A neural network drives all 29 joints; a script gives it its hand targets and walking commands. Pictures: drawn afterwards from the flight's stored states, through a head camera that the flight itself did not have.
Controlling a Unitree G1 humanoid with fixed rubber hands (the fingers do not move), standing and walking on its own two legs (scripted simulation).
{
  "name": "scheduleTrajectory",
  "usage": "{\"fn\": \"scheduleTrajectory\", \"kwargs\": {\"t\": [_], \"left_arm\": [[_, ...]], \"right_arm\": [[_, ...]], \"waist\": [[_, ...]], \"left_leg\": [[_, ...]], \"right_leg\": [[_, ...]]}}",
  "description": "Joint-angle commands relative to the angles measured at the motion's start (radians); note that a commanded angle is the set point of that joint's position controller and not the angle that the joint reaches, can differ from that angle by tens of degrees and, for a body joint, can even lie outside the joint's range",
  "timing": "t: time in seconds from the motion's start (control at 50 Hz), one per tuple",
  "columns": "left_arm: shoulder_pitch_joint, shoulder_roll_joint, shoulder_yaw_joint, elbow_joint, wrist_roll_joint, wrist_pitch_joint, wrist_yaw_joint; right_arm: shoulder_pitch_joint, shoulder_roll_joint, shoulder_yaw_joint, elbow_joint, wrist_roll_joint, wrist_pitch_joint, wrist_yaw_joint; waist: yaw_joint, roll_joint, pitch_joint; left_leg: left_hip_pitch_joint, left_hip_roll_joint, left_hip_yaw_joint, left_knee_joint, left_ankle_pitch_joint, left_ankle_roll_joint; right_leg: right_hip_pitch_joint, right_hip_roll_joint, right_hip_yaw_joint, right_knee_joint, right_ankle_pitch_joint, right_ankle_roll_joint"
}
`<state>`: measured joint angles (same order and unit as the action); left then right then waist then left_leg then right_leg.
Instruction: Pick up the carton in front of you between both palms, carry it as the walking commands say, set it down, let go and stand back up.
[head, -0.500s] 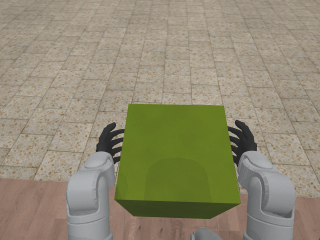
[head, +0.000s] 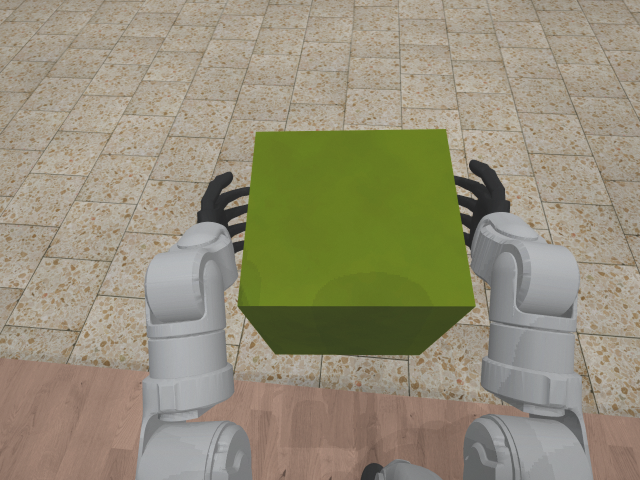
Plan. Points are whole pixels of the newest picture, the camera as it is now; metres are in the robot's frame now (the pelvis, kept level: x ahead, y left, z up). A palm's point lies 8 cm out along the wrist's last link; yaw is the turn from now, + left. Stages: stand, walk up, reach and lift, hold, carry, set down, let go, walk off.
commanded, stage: carry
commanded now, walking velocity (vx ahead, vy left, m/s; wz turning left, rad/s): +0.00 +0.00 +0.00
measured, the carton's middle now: (348, 258) +0.37 -0.01 +0.03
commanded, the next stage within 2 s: none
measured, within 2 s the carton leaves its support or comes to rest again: neither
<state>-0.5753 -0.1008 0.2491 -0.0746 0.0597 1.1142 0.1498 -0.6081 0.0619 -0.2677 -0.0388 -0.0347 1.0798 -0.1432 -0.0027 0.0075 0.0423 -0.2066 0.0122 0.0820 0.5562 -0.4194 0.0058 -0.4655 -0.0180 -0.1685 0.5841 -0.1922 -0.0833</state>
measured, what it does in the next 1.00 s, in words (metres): stands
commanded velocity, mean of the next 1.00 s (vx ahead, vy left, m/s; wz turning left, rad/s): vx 0.17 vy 0.00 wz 0.00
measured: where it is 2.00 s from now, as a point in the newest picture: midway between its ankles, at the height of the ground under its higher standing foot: (347, 362)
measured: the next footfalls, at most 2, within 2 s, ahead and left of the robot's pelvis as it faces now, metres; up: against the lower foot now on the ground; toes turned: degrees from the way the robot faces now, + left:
left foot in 1.44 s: +0.30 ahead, +0.06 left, +0.00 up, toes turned +3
right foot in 1.96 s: +0.67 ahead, -0.13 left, -0.15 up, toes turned -4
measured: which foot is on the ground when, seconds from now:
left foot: down 0.00-0.98, up 1.00-1.00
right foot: down 0.00-1.00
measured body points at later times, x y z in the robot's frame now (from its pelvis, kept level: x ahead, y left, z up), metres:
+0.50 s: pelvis -0.02 +0.02 +0.00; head +0.00 +0.02 +0.45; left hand +0.33 +0.18 +0.11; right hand +0.34 -0.13 +0.11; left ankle -0.10 +0.10 -0.73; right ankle +0.05 -0.08 -0.73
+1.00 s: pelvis +0.02 -0.01 -0.01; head +0.01 -0.03 +0.44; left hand +0.37 +0.14 +0.11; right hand +0.37 -0.17 +0.11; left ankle -0.10 +0.10 -0.72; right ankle +0.06 -0.09 -0.73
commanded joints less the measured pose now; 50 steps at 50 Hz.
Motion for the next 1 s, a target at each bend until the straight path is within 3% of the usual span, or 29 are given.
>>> {"fn": "scheduleTrajectory", "kwargs": {"t": [0.0, 0.04, 0.08, 0.14, 0.18, 0.2, 0.26, 0.3, 0.4, 0.48, 0.56, 0.66, 0.68, 0.72, 0.74, 0.76, 0.78, 0.8, 0.84, 0.86, 0.9, 0.92, 0.94, 0.96, 0.98], "left_arm": [[-0.622, -0.874, -0.711, -0.149, -0.314, -0.012, -0.106], [-0.608, -0.862, -0.726, -0.170, -0.316, -0.002, -0.108], [-0.608, -0.856, -0.737, -0.171, -0.317, 0.005, -0.113], [-0.615, -0.859, -0.749, -0.156, -0.323, 0.009, -0.123], [-0.619, -0.860, -0.749, -0.140, -0.324, 0.011, -0.126], [-0.611, -0.858, -0.745, -0.126, -0.321, 0.013, -0.127], [-0.564, -0.838, -0.715, -0.081, -0.297, 0.020, -0.121], [-0.576, -0.839, -0.700, -0.068, -0.286, 0.023, -0.118], [-0.630, -0.861, -0.694, -0.060, -0.296, 0.018, -0.117], [-0.632, -0.859, -0.680, -0.045, -0.290, 0.018, -0.114], [-0.632, -0.849, -0.662, -0.028, -0.282, 0.020, -0.111], [-0.629, -0.837, -0.639, -0.003, -0.269, 0.024, -0.106], [-0.630, -0.836, -0.635, 0.002, -0.268, 0.025, -0.105], [-0.639, -0.841, -0.630, 0.009, -0.267, 0.026, -0.104], [-0.652, -0.840, -0.627, 0.014, -0.265, 0.027, -0.104], [-0.672, -0.837, -0.624, 0.019, -0.262, 0.027, -0.103], [-0.682, -0.834, -0.620, 0.027, -0.261, 0.027, -0.102], [-0.678, -0.831, -0.615, 0.039, -0.260, 0.027, -0.100], [-0.665, -0.823, -0.600, 0.056, -0.253, 0.028, -0.094], [-0.649, -0.819, -0.592, 0.064, -0.249, 0.027, -0.091], [-0.616, -0.809, -0.572, 0.079, -0.238, 0.025, -0.086], [-0.597, -0.807, -0.564, 0.088, -0.230, 0.025, -0.084], [-0.575, -0.805, -0.555, 0.097, -0.222, 0.024, -0.083], [-0.553, -0.795, -0.541, 0.104, -0.211, 0.023, -0.082], [-0.516, -0.769, -0.529, 0.115, -0.198, 0.023, -0.080]], "right_arm": [[-0.517, 0.931, 0.706, -0.094, 0.297, 0.034, 0.114], [-0.488, 0.907, 0.707, -0.108, 0.284, 0.043, 0.115], [-0.477, 0.886, 0.706, -0.115, 0.269, 0.048, 0.118], [-0.481, 0.871, 0.709, -0.120, 0.258, 0.053, 0.124], [-0.486, 0.870, 0.708, -0.116, 0.255, 0.056, 0.126], [-0.486, 0.867, 0.705, -0.107, 0.254, 0.059, 0.127], [-0.458, 0.855, 0.692, -0.065, 0.252, 0.066, 0.128], [-0.462, 0.853, 0.678, -0.050, 0.244, 0.065, 0.129], [-0.527, 0.875, 0.676, -0.059, 0.250, 0.063, 0.129], [-0.536, 0.877, 0.669, -0.040, 0.248, 0.065, 0.123], [-0.540, 0.880, 0.661, -0.014, 0.246, 0.068, 0.119], [-0.539, 0.883, 0.643, 0.023, 0.242, 0.071, 0.116], [-0.541, 0.885, 0.639, 0.027, 0.242, 0.071, 0.116], [-0.551, 0.887, 0.633, 0.039, 0.240, 0.071, 0.115], [-0.552, 0.886, 0.629, 0.048, 0.237, 0.072, 0.114], [-0.564, 0.887, 0.625, 0.052, 0.235, 0.072, 0.113], [-0.575, 0.886, 0.623, 0.054, 0.235, 0.071, 0.113], [-0.582, 0.881, 0.625, 0.054, 0.236, 0.070, 0.112], [-0.597, 0.881, 0.640, 0.049, 0.253, 0.065, 0.108], [-0.600, 0.886, 0.647, 0.042, 0.264, 0.062, 0.106], [-0.600, 0.898, 0.658, 0.033, 0.280, 0.058, 0.105], [-0.603, 0.904, 0.662, 0.035, 0.286, 0.056, 0.105], [-0.600, 0.910, 0.665, 0.042, 0.291, 0.056, 0.105], [-0.584, 0.915, 0.663, 0.053, 0.295, 0.056, 0.105], [-0.567, 0.920, 0.659, 0.054, 0.292, 0.058, 0.104]], "waist": [[0.012, -0.010, -0.632], [0.006, 0.042, -0.626], [0.006, 0.049, -0.598], [0.009, -0.016, -0.580], [0.005, -0.047, -0.555], [0.008, -0.040, -0.547], [-0.002, 0.070, -0.529], [-0.004, 0.100, -0.500], [0.008, 0.037, -0.491], [0.004, 0.009, -0.473], [0.003, -0.006, -0.456], [0.004, -0.006, -0.443], [0.002, -0.004, -0.444], [-0.008, 0.034, -0.400], [-0.023, 0.071, -0.349], [-0.039, 0.099, -0.283], [-0.049, 0.122, -0.235], [-0.054, 0.133, -0.217], [-0.063, 0.129, -0.245], [-0.065, 0.122, -0.279], [-0.059, 0.122, -0.331], [-0.041, 0.119, -0.352], [0.002, 0.097, -0.387], [0.052, 0.024, -0.460], [0.071, -0.192, -0.524]], "left_leg": [[0.136, 0.073, -0.041, 0.020, 0.671, 0.004], [0.180, 0.108, -0.054, 0.071, 0.881, 0.019], [0.148, 0.111, -0.054, 0.088, 0.894, 0.017], [0.037, 0.082, -0.050, 0.047, 0.608, -0.010], [0.053, 0.069, -0.049, -0.060, 0.456, -0.012], [0.099, 0.075, -0.053, -0.072, 0.527, -0.007], [0.236, 0.160, -0.085, 0.014, 1.038, 0.028], [0.204, 0.181, -0.093, 0.016, 1.111, 0.043], [0.098, 0.135, -0.073, 0.005, 0.753, 0.028], [0.064, 0.121, -0.093, -0.031, 0.528, 0.038], [0.035, 0.112, -0.105, -0.057, 0.395, 0.037], [0.008, 0.110, -0.113, -0.078, 0.333, 0.035], [0.004, 0.104, -0.114, -0.092, 0.256, 0.041], [-0.009, 0.116, -0.163, -0.165, -0.034, 0.088], [-0.014, 0.152, -0.234, -0.228, -0.179, 0.129], [-0.009, 0.202, -0.315, -0.287, -0.259, 0.165], [0.014, 0.249, -0.382, -0.312, -0.257, 0.197], [0.078, 0.277, -0.412, -0.302, -0.153, 0.227], [0.243, 0.290, -0.393, -0.236, 0.211, 0.249], [0.297, 0.280, -0.356, -0.185, 0.383, 0.240], [0.300, 0.255, -0.283, -0.110, 0.509, 0.203], [0.248, 0.228, -0.226, -0.060, 0.560, 0.175], [0.146, 0.185, -0.131, 0.032, 0.609, 0.129], [-0.018, 0.135, -0.056, 0.210, 0.562, 0.074], [-0.303, 0.013, 0.015, 0.497, 0.249, 0.003]], "right_leg": [[0.431, -0.132, 0.127, 0.050, 0.799, -0.051], [0.354, -0.096, 0.089, 0.047, 0.643, -0.039], [0.355, -0.082, 0.075, 0.015, 0.604, -0.040], [0.453, -0.137, 0.123, 0.014, 0.829, -0.066], [0.447, -0.152, 0.136, 0.002, 0.835, -0.062], [0.410, -0.144, 0.127, 0.003, 0.748, -0.049], [0.223, -0.069, 0.055, 0.031, 0.350, 0.007], [0.213, -0.055, 0.040, 0.020, 0.230, 0.024], [0.297, -0.112, 0.089, 0.020, 0.395, 0.001], [0.298, -0.125, 0.115, -0.022, 0.302, 0.004], [0.302, -0.133, 0.129, -0.052, 0.266, 0.007], [0.305, -0.138, 0.134, -0.075, 0.230, 0.012], [0.298, -0.130, 0.129, -0.077, 0.155, 0.010], [0.228, -0.089, 0.097, -0.058, -0.145, 0.014], [0.148, -0.061, 0.070, -0.012, -0.249, 0.024], [0.050, -0.024, 0.026, 0.061, -0.261, 0.035], [-0.041, -0.004, 0.016, 0.144, -0.237, 0.038], [-0.138, -0.014, 0.044, 0.194, -0.237, 0.033], [-0.262, -0.014, 0.067, 0.226, -0.246, 0.024], [-0.263, -0.002, 0.063, 0.218, -0.246, 0.021], [-0.186, 0.030, 0.042, 0.164, -0.243, 0.017], [-0.081, 0.052, 0.021, 0.086, -0.213, 0.011], [0.121, 0.081, -0.011, -0.048, -0.132, 0.004], [0.407, 0.030, 0.080, -0.117, -0.044, -0.021], [0.634, -0.240, 0.529, -0.215, -0.043, -0.107]]}}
